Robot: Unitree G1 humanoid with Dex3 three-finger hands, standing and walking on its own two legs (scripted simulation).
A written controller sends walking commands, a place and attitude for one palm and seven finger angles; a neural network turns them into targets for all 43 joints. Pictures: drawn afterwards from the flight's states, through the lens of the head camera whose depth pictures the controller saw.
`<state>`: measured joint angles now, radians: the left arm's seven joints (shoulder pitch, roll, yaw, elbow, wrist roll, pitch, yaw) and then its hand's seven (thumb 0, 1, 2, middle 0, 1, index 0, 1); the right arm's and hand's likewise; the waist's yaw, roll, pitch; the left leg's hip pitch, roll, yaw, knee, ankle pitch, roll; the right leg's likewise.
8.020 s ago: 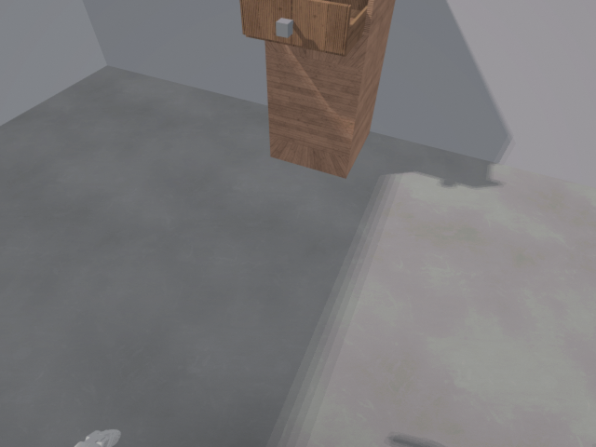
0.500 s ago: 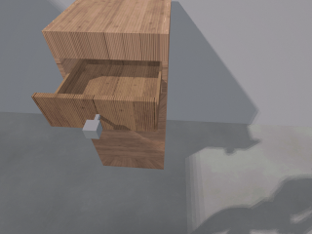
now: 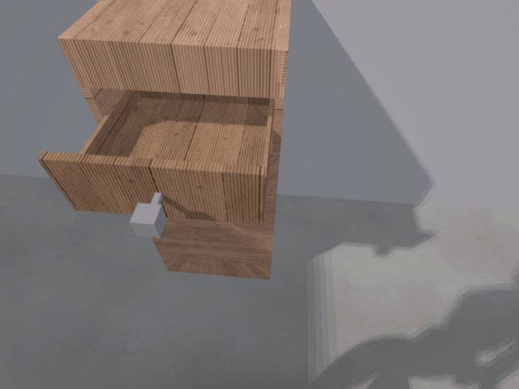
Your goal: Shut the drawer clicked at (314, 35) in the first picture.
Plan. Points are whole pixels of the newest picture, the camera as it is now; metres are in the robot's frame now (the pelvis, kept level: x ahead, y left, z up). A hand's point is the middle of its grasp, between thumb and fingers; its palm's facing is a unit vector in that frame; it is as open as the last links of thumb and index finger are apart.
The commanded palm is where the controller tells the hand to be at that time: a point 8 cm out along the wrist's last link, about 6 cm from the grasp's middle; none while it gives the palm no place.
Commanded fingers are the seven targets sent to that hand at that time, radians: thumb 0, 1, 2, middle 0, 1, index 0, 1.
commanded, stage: come to a stop and stand still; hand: left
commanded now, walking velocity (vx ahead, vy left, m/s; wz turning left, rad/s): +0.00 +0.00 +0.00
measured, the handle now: (152, 211) +0.39 +0.22 +0.03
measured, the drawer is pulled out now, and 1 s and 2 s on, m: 0.22 0.22 0.22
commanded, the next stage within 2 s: look again from close up in 0.64 s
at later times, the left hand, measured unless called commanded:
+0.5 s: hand out of the picture +0.00 +0.18 -0.17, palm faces +0.00 -0.98 -0.20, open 7.3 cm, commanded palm none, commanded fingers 0.00 0.90 0.90 -0.20 -0.30 -0.20 -0.30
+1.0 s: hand out of the picture -0.01 +0.16 -0.17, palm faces +0.00 -0.98 -0.18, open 7.3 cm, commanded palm none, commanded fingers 0.00 0.90 0.90 -0.20 -0.30 -0.20 -0.30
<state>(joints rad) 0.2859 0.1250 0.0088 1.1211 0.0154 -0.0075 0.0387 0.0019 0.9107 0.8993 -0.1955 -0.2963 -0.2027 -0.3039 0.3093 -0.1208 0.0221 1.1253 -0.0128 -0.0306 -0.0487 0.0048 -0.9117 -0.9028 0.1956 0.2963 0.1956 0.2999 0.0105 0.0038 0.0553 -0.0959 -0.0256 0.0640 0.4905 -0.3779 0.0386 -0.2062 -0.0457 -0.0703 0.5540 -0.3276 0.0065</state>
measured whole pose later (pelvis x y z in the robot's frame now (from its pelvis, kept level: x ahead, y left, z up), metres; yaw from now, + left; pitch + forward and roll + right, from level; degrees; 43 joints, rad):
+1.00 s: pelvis -0.01 +0.00 +0.01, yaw -1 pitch -1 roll +0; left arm 0.29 0.14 -0.01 1.12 0.01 -0.01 0.04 0.01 0.92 0.90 -0.20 -0.30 -0.20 -0.30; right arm 0.29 -0.13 0.02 1.15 -0.01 -0.02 -0.04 0.01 -0.91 -0.90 0.20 0.30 0.20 0.30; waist 0.00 0.00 0.05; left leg -0.10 -0.01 0.07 0.44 -0.33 0.03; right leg -0.18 -0.03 -0.06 0.48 -0.28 0.01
